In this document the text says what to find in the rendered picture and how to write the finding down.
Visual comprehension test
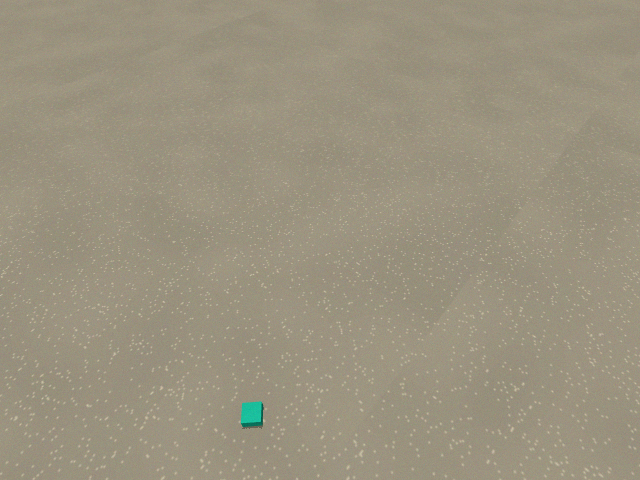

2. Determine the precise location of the small box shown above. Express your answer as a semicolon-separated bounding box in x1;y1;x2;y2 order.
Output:
241;401;263;427

